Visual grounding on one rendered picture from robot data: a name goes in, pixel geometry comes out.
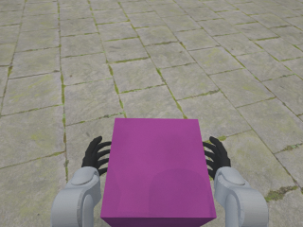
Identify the robot left hand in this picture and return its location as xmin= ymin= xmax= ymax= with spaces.
xmin=81 ymin=136 xmax=112 ymax=177

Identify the carton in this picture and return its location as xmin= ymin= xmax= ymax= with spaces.
xmin=100 ymin=117 xmax=217 ymax=227

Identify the robot left forearm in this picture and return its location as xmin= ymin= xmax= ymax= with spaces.
xmin=50 ymin=166 xmax=101 ymax=227

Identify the robot right hand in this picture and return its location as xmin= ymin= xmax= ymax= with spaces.
xmin=203 ymin=136 xmax=231 ymax=181

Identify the robot right forearm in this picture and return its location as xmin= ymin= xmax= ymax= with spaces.
xmin=214 ymin=166 xmax=270 ymax=227

